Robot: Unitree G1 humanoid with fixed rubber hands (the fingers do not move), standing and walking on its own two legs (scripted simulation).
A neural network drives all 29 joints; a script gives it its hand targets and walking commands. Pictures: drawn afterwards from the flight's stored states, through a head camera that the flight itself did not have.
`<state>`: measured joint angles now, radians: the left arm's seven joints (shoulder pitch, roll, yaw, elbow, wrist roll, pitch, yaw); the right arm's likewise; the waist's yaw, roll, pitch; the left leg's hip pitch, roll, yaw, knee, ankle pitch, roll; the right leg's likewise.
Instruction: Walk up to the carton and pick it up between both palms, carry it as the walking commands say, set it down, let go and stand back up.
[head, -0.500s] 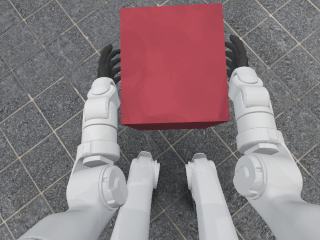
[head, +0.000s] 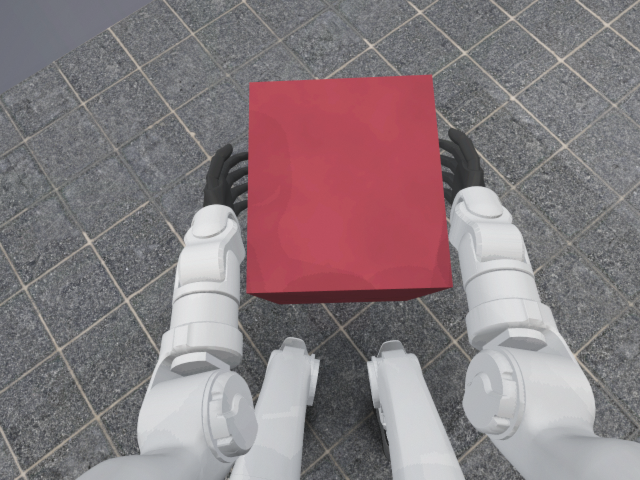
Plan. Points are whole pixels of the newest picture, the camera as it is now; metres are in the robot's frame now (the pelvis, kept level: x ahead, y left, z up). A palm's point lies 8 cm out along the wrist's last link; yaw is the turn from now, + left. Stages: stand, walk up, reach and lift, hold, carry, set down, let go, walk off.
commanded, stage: reach and lift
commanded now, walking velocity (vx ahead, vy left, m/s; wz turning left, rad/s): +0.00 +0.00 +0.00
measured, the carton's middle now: (341, 210) +0.45 +0.01 -0.12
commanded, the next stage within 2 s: none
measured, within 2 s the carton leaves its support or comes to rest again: neither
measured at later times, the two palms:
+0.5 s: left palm (201, 203) +0.41 +0.16 +0.02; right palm (490, 184) +0.43 -0.14 +0.02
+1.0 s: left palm (168, 196) +0.39 +0.16 +0.09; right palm (526, 175) +0.41 -0.14 +0.09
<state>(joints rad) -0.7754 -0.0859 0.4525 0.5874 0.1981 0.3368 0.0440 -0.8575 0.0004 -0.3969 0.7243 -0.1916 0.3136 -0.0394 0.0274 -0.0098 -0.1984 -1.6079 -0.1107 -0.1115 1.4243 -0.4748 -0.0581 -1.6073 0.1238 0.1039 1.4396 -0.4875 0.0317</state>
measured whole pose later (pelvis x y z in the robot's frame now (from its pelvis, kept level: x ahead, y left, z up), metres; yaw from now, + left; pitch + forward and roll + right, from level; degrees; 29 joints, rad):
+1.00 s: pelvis +0.04 +0.00 +0.13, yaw +0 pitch +23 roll +1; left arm -0.46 -0.17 0.41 0.47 0.26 0.34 0.00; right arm -0.53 0.10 -0.38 0.58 -0.25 0.32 0.00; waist 0.03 -0.01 -0.13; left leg -0.91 -0.08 -0.14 0.83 -0.31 -0.03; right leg -0.91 0.09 0.14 0.85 -0.32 0.01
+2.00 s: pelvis +0.06 +0.00 +0.18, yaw +0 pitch -4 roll +0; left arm -0.28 -0.16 0.26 0.29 0.25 0.69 0.00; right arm -0.32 0.13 -0.26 0.36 -0.26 0.66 0.00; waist 0.03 0.00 -0.03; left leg -0.11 -0.05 -0.15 0.39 -0.20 -0.01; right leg -0.11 0.05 0.13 0.41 -0.22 -0.01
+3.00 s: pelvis +0.07 +0.01 +0.19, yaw +0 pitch -7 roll +0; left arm -0.24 -0.15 0.20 0.21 0.24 0.76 -0.01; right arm -0.24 0.15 -0.24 0.22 -0.27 0.75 0.00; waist 0.00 0.00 0.00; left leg -0.05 -0.05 -0.13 0.36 -0.19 0.00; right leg -0.04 0.04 0.13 0.37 -0.20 0.00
